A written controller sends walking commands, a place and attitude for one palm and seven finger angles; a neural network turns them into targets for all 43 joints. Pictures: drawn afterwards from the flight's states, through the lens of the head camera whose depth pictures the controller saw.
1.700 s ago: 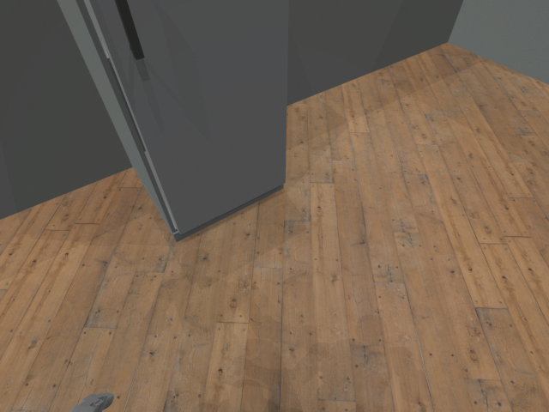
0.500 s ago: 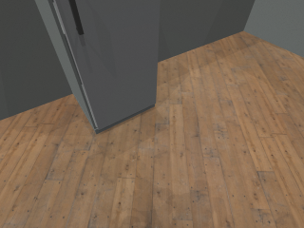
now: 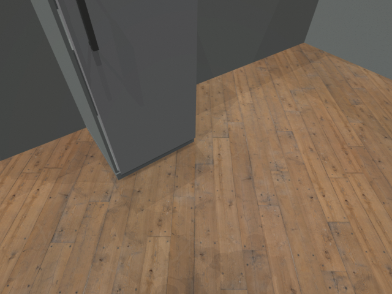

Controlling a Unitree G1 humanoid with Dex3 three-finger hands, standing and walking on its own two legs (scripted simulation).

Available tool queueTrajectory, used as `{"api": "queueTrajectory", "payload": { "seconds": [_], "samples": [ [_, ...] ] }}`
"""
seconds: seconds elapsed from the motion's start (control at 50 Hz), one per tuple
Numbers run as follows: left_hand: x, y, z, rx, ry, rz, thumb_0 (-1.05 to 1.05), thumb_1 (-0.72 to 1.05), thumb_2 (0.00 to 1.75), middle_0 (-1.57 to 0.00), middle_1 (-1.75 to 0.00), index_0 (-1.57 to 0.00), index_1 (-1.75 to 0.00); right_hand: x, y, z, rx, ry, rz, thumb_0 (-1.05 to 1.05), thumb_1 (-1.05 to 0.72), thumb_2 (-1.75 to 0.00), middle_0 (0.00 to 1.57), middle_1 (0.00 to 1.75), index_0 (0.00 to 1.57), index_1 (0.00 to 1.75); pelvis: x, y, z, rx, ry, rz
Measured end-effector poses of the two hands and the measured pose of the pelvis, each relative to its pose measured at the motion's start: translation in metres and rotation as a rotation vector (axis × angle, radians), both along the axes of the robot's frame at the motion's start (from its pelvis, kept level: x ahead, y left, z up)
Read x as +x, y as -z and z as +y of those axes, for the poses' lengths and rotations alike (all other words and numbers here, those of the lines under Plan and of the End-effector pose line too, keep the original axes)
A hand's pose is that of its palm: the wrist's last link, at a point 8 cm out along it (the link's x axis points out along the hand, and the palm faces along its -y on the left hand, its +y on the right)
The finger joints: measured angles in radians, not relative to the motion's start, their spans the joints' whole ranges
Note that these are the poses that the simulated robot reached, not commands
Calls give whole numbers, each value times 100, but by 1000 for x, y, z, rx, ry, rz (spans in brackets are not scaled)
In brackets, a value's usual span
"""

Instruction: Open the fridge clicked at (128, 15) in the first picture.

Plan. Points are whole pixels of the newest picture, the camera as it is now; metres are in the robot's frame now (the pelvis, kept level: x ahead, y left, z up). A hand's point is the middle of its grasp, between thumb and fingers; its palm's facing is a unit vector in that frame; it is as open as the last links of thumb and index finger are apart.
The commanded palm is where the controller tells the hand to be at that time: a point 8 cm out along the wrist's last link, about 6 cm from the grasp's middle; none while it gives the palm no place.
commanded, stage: walk to a spot facing it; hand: left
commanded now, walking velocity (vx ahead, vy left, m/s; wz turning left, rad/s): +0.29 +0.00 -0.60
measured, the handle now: (79, 1) +0.87 +0.45 +0.24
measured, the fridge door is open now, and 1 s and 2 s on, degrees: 0 0 0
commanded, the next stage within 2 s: none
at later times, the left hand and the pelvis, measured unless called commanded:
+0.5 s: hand out of the picture +0.08 +0.18 -0.17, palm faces -0.14 -0.98 -0.16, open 7.4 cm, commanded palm none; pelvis +0.14 +0.00 +0.00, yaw -15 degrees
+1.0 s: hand (178, 168) +0.52 +0.10 -0.15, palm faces -0.57 -0.79 -0.22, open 7.4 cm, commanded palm none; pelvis +0.29 +0.01 +0.00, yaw -35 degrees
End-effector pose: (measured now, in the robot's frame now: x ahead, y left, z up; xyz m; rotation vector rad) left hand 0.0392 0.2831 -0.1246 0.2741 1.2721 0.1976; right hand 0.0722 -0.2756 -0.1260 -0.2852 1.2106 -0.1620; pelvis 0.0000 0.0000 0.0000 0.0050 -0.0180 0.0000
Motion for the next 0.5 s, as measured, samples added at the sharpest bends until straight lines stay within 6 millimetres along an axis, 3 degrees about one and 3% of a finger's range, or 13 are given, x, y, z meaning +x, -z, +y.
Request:
{"api": "queueTrajectory", "payload": {
  "seconds": [0.1,0.18,0.24,0.3,0.38,0.44,0.5],
  "samples": [
    [0,12,-23,-50,24,65,1,91,90,-19,-30,-20,-30,-17,16,7,52,87,14,0,-91,-90,20,30,20,30,18,8,-6,11,69,9],
    [12,23,-48,-74,43,77,1,91,90,-20,-30,-20,-30,-35,36,2,80,151,77,0,-91,-90,20,30,20,30,36,20,-18,-5,98,6],
    [14,22,-63,-89,17,70,1,91,90,-20,-30,-20,-30,-32,35,2,85,164,136,0,-91,-90,20,30,20,30,51,17,-22,-14,113,10],
    [11,16,-75,-111,23,128,1,91,90,-20,-30,-20,-30,-7,24,3,91,182,103,1,-91,-90,20,29,20,30,66,8,-23,-10,146,18],
    [13,9,-79,-134,48,224,1,91,90,-20,-30,-20,-30,43,10,8,102,214,-7,1,-91,-90,20,29,20,30,90,0,-18,-4,194,31],
    [27,8,-72,-137,62,266,1,91,90,-20,-30,-21,-30,86,2,14,106,223,-85,1,-91,-90,20,29,19,30,111,-1,-11,-8,228,36],
    [53,13,-58,-131,74,283,1,91,90,-20,-30,-21,-30,132,-3,23,103,218,-151,1,-91,-90,20,29,19,30,136,2,-2,-14,259,37]
  ]
}}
